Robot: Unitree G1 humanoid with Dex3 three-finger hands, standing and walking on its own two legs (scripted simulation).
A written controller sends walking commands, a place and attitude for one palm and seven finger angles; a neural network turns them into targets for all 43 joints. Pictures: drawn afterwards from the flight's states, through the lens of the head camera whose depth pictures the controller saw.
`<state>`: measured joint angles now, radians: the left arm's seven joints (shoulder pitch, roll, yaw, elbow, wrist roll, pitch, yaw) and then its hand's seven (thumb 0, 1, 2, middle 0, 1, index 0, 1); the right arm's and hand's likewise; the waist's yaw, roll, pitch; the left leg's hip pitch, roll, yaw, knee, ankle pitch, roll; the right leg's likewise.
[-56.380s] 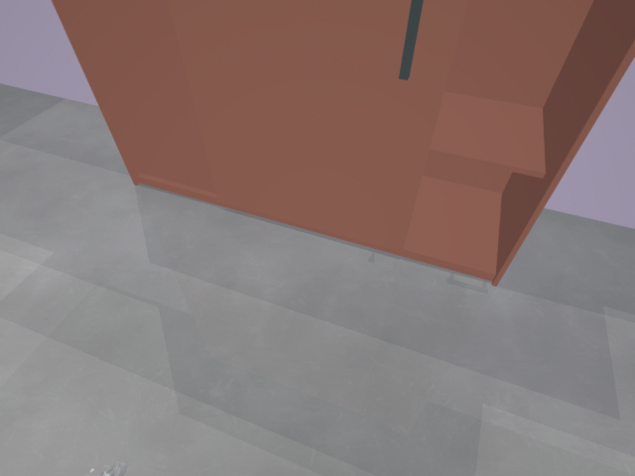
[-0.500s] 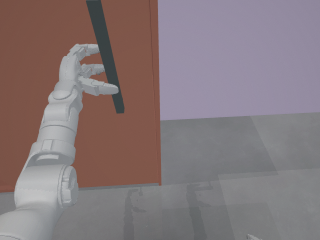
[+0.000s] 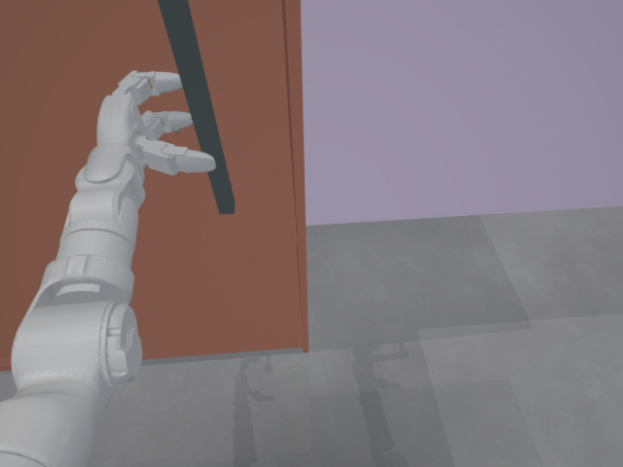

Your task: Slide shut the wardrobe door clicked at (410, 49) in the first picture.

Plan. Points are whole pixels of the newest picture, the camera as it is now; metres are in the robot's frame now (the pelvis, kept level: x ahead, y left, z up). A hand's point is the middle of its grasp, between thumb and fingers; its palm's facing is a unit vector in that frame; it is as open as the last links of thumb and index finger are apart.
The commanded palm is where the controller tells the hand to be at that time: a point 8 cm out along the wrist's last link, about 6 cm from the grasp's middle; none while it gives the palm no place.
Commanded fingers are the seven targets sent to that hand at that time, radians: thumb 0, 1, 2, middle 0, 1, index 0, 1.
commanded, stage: slide the fingers in behind the handle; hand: left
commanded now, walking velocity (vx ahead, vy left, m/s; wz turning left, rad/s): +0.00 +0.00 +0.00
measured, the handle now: (206, 115) +0.53 +0.13 +0.18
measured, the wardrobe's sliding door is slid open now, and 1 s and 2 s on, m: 0.00 0.00 0.00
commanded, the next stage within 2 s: move the hooked fingers beside the handle in 1.20 s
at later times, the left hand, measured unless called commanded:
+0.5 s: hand (178, 141) +0.46 +0.15 +0.19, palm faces +0.05 -1.00 +0.00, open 14.0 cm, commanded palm +0.44 +0.19 +0.19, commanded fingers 0.00 -0.50 0.30 -0.30 -1.20 -0.30 -1.20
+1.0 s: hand (186, 138) +0.45 +0.14 +0.20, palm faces +0.08 -1.00 -0.01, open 14.2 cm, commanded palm +0.44 +0.17 +0.19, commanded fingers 0.00 -0.50 0.30 -0.30 -1.20 -0.30 -1.20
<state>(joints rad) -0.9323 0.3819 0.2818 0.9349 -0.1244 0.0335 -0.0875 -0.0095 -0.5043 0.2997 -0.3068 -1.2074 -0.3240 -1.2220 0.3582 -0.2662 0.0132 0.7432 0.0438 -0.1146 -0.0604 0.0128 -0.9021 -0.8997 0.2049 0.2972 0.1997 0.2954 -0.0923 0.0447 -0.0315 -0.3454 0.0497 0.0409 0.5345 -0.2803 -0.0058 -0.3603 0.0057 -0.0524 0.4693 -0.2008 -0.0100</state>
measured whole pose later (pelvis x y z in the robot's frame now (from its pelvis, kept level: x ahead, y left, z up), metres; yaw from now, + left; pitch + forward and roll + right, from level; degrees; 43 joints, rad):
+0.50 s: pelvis +0.00 +0.00 +0.00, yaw +0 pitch +3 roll -1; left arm -0.81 0.30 0.24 0.74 -0.14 0.11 -0.05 -0.01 -0.51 0.30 -0.30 -1.20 -0.30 -1.20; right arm 0.30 -0.25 0.02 0.71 0.05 -0.10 -0.06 0.01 -0.90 -0.90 0.21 0.30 0.20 0.30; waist -0.06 0.04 -0.04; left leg -0.29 0.04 0.05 0.51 -0.28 0.00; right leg -0.31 0.00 -0.04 0.45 -0.20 0.00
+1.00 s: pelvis +0.00 +0.00 +0.00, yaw +1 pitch +3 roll -1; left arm -0.88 0.26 0.18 0.79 -0.15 0.10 0.01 -0.01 -0.50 0.30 -0.27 -1.21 -0.26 -1.21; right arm 0.30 -0.24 0.02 0.76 0.05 -0.12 -0.06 0.01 -0.90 -0.90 0.21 0.30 0.20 0.30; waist -0.04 0.05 -0.02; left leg -0.29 0.04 0.02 0.51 -0.26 -0.01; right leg -0.30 -0.01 -0.07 0.46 -0.20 -0.01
